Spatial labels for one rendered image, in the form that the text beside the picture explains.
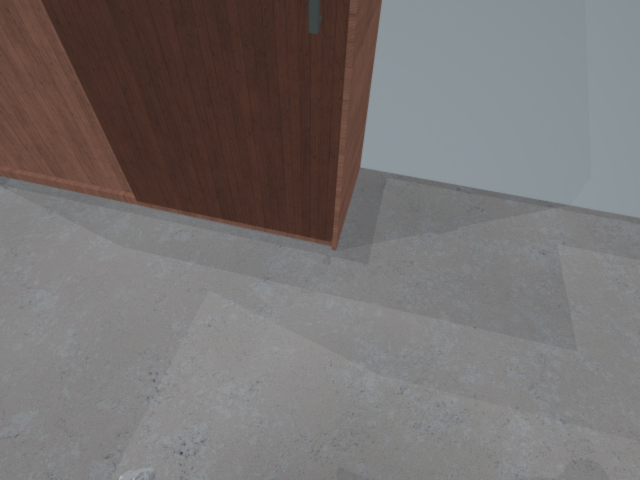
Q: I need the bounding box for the wardrobe door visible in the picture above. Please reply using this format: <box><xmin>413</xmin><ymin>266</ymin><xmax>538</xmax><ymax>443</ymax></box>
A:
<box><xmin>0</xmin><ymin>0</ymin><xmax>133</xmax><ymax>193</ymax></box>
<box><xmin>41</xmin><ymin>0</ymin><xmax>350</xmax><ymax>242</ymax></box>

